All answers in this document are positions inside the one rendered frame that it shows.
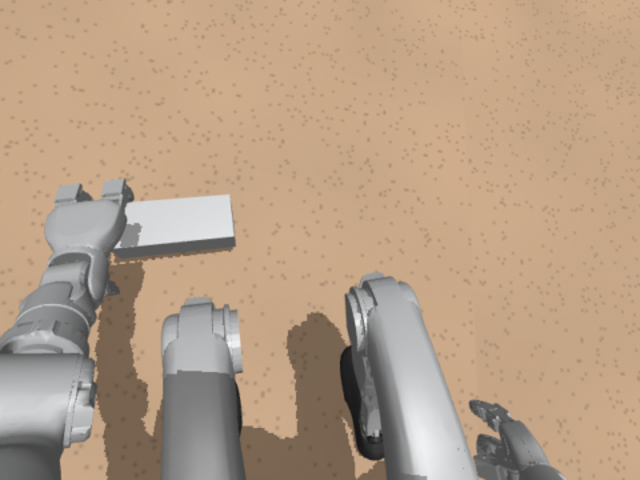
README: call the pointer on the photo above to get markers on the right robot foot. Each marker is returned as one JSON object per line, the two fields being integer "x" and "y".
{"x": 370, "y": 447}

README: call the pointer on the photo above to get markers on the right robot hand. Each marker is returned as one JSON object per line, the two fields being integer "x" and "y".
{"x": 504, "y": 459}

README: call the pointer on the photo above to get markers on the right robot arm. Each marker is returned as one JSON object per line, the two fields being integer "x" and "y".
{"x": 541, "y": 472}

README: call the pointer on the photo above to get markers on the left robot hand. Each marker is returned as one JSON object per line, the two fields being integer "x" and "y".
{"x": 78, "y": 220}

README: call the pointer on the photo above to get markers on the carton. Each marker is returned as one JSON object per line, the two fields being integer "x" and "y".
{"x": 168, "y": 226}

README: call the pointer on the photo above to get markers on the left robot arm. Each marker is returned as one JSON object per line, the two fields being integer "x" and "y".
{"x": 47, "y": 393}

